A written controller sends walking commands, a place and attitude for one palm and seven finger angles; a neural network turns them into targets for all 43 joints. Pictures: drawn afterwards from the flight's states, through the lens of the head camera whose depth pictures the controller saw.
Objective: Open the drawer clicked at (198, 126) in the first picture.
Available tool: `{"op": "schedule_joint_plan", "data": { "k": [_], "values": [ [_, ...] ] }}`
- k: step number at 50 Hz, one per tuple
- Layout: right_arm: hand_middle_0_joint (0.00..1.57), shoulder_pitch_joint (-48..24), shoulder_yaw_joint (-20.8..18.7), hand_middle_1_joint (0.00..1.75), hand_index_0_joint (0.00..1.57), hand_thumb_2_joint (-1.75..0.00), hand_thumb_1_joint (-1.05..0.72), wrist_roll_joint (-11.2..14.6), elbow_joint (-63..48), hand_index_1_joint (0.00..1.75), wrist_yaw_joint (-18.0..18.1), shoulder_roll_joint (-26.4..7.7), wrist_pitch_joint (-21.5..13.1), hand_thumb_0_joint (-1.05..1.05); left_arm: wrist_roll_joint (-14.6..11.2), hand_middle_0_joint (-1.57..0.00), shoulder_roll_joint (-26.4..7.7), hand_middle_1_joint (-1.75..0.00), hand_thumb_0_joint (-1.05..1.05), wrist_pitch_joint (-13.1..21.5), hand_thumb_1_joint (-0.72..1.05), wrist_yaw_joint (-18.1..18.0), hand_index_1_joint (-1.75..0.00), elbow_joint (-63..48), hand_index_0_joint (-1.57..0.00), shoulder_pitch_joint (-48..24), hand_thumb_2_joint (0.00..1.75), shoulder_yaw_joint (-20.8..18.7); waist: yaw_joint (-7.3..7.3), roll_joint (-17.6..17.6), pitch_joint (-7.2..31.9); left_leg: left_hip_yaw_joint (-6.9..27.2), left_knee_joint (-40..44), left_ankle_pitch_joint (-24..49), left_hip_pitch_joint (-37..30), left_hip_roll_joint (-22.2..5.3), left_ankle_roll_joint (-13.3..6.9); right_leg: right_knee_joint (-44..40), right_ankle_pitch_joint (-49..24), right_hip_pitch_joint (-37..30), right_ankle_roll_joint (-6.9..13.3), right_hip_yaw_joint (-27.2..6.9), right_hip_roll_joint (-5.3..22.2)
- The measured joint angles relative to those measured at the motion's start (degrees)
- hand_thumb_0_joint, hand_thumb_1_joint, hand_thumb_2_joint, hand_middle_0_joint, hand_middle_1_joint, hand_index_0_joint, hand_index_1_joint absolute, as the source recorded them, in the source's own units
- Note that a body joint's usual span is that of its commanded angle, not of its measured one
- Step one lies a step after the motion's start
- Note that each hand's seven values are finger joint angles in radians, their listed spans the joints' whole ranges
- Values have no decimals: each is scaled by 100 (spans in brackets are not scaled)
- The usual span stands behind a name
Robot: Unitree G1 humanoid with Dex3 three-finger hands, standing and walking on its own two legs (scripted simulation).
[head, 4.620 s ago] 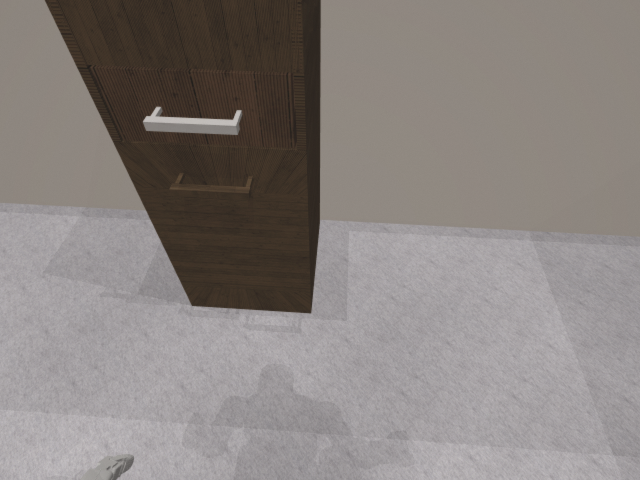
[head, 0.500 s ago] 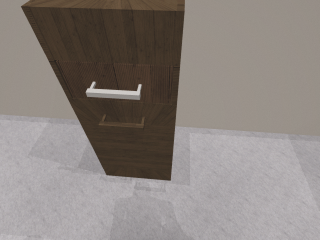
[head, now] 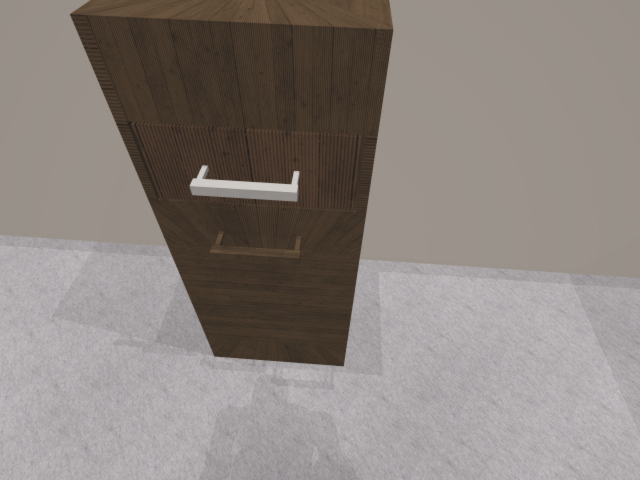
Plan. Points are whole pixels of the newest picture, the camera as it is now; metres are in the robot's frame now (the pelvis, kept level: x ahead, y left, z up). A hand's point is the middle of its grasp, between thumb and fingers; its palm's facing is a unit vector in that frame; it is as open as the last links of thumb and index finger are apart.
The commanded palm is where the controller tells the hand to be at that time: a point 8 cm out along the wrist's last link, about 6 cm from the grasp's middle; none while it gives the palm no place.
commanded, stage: shuffle to correct the standing spot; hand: left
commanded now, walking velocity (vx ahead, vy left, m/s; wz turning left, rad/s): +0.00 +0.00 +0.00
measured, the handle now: (247, 181) +0.58 +0.16 +0.03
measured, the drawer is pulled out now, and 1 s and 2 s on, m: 0.00 0.00 0.00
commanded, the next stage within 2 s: come to a stop and stand still in 0.16 s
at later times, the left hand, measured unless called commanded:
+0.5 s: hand out of the picture +0.01 +0.12 -0.18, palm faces +0.06 -0.99 -0.15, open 7.4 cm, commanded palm none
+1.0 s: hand out of the picture +0.04 +0.16 -0.19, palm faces +0.06 -0.98 -0.21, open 7.4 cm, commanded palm none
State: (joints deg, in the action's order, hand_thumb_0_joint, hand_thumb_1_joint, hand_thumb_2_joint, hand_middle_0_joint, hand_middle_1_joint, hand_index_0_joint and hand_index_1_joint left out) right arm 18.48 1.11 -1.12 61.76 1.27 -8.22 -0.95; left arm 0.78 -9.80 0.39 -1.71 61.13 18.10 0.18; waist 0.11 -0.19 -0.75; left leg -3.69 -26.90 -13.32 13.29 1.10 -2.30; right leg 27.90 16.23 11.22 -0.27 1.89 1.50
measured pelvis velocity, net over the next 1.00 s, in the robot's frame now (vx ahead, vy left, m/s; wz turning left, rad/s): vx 0.04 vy -0.03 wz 0.00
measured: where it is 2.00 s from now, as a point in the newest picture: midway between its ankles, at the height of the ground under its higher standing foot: outside the picture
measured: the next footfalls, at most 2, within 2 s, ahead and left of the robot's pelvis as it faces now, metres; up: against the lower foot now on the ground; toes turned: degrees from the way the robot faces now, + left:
left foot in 0.96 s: +0.09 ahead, +0.08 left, +0.00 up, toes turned +3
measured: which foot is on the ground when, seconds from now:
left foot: down 0.00-0.68, up 0.70-0.94, down 0.96-1.00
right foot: down 0.00-1.00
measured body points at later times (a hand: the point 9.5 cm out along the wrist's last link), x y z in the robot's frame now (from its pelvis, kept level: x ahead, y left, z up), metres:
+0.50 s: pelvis +0.06 -0.03 -0.01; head +0.09 -0.02 +0.44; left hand +0.01 +0.17 -0.17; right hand +0.08 -0.26 -0.16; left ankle +0.03 +0.09 -0.74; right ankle -0.01 -0.12 -0.73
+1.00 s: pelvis +0.04 -0.03 -0.01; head +0.06 -0.02 +0.44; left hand +0.04 +0.21 -0.17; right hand +0.11 -0.25 -0.16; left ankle +0.05 +0.08 -0.74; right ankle +0.00 -0.12 -0.74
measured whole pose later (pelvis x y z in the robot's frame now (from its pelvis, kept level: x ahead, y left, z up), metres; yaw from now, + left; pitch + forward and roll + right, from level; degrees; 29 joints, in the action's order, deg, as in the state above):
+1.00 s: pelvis +0.04 -0.03 -0.01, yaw +0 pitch -1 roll +0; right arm 9.7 -1.0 -0.7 57.5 1.2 -7.9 0.5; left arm 0.8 -10.6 -1.1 -2.4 57.3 17.4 -1.4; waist -1.2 -2.2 -3.5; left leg -3.6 -33.0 -15.2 16.0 0.1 -0.9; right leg 34.9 22.6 11.8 1.8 4.2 0.2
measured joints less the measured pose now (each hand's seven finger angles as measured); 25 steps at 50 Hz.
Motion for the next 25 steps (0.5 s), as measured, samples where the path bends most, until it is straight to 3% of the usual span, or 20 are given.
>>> {"op": "schedule_joint_plan", "data": {
  "k": [11,20,25],
  "values": [
    [20,84,-94,30,20,-90,-90,-26,130,30,-18,66,37,1,73,-20,117,-29,0,-40,91,97,-30,174,-20,245,90,-27,7,-76,70,-50,-178,-280,-32,-20,53,377,380,80,143,-51,-13],
    [20,-31,-122,30,20,-90,-90,19,158,30,41,-31,3,1,31,-20,276,-29,0,209,91,14,-30,248,-20,438,90,-56,-54,77,15,54,-877,-847,194,-317,151,299,627,-165,288,147,-301],
    [20,-392,-157,30,20,-90,-92,73,53,30,136,-28,9,1,-21,-20,324,-29,0,82,91,-74,-30,241,-20,368,90,-35,-94,-121,-127,-46,-544,-580,-3,-274,227,630,578,-113,227,120,-242]
  ]
}}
